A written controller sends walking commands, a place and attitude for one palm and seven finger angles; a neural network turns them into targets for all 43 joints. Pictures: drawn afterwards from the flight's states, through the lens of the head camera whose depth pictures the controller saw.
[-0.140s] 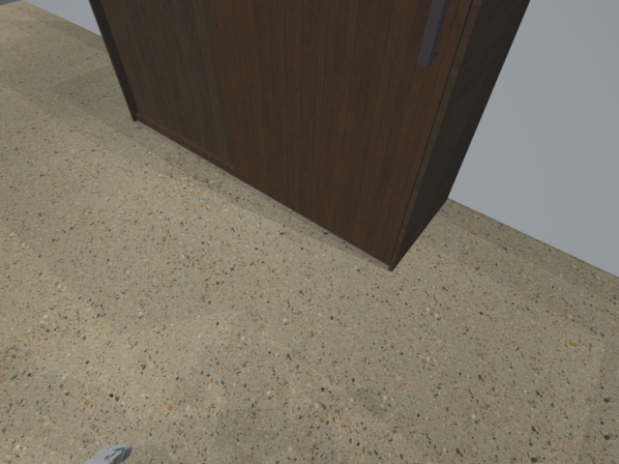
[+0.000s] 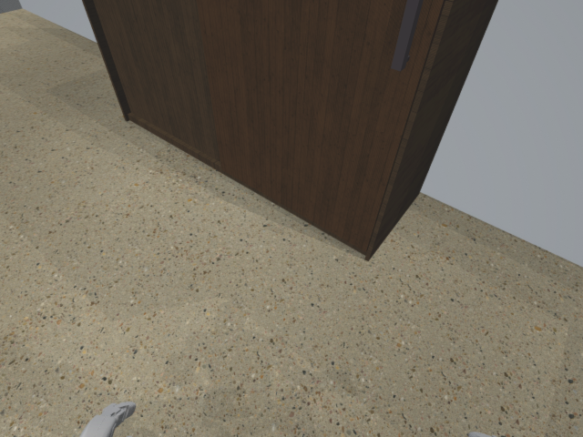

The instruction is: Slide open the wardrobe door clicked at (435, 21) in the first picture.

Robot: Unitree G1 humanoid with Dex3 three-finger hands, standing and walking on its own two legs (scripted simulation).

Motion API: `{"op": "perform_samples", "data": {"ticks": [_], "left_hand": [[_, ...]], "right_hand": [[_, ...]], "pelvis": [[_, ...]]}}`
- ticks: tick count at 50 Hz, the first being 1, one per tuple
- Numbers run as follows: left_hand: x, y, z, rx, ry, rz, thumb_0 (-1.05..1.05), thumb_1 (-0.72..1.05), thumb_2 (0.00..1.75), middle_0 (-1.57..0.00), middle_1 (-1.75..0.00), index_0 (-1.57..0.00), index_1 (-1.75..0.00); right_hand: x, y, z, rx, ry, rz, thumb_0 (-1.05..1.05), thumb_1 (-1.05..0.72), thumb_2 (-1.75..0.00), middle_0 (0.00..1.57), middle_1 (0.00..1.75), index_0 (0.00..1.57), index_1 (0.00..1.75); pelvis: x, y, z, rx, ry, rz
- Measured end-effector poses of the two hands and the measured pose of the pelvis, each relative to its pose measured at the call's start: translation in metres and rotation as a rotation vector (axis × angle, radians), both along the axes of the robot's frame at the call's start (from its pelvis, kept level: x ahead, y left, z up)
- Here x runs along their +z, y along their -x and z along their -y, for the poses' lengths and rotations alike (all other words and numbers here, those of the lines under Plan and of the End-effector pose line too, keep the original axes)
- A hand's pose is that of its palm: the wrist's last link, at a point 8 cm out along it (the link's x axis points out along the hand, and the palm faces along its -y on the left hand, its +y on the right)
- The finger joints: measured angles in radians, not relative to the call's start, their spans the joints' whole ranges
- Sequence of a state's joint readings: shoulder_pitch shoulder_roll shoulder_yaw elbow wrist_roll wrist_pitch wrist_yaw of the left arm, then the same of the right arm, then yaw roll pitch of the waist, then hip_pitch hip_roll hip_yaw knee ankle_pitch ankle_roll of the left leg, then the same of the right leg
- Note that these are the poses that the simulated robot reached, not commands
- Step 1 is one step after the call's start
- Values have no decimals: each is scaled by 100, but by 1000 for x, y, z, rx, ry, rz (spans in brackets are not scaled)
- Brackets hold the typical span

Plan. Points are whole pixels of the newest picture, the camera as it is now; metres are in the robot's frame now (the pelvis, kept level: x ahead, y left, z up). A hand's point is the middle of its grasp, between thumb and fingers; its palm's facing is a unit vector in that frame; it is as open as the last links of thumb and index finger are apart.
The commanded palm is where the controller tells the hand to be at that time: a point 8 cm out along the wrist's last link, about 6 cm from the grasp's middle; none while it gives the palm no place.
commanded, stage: stand and wait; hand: right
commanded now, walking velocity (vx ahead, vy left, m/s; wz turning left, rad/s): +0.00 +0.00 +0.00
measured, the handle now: (412, 25) +0.98 -0.23 +0.18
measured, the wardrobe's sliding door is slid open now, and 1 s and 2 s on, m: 0.00 0.00 0.00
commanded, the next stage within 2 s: look at it before walking up in 0.68 s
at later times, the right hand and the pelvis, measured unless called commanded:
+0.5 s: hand out of the picture +0.06 -0.23 -0.15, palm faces -0.04 +0.94 -0.34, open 7.3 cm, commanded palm none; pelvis -0.01 +0.02 +0.01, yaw +0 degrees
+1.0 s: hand out of the picture +0.05 -0.23 -0.15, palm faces -0.04 +0.94 -0.33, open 7.3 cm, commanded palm none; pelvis -0.03 +0.01 +0.01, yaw +1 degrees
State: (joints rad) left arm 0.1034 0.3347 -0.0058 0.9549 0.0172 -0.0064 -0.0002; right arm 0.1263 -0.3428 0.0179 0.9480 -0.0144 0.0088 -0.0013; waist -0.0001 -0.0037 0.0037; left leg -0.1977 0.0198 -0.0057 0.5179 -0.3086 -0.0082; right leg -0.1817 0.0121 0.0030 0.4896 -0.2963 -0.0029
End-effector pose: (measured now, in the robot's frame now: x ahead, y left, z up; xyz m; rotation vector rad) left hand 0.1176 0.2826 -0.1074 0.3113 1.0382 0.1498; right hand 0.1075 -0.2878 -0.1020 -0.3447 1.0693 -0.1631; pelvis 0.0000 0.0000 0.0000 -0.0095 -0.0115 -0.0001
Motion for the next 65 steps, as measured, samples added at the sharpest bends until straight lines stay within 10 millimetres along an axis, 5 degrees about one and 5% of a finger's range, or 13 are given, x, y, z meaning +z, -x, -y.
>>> {"op": "perform_samples", "data": {"ticks": [8,20,30,65], "left_hand": [[0,5,-5,2,5,-21,0,90,89,-20,-30,-20,-30],[-6,48,-22,46,-12,-133,0,90,89,-20,-30,-20,-30],[-8,72,-25,68,-10,-176,0,90,89,-20,-30,-20,-30],[-5,84,-11,72,-5,-182,0,90,89,-20,-30,-20,-30]], "right_hand": [[-4,13,-13,-12,-21,-31,0,-91,-90,20,30,21,30],[-9,46,-15,-41,-15,-117,0,-91,-90,20,30,21,30],[-8,55,-14,-44,-11,-128,0,-91,-90,20,30,21,30],[-11,71,-6,-46,-25,-150,0,-91,-90,20,29,20,30]], "pelvis": [[3,3,-7,0,1,5],[6,10,-16,2,-2,13],[7,18,-17,6,-5,20],[10,26,-6,8,-7,19]]}}
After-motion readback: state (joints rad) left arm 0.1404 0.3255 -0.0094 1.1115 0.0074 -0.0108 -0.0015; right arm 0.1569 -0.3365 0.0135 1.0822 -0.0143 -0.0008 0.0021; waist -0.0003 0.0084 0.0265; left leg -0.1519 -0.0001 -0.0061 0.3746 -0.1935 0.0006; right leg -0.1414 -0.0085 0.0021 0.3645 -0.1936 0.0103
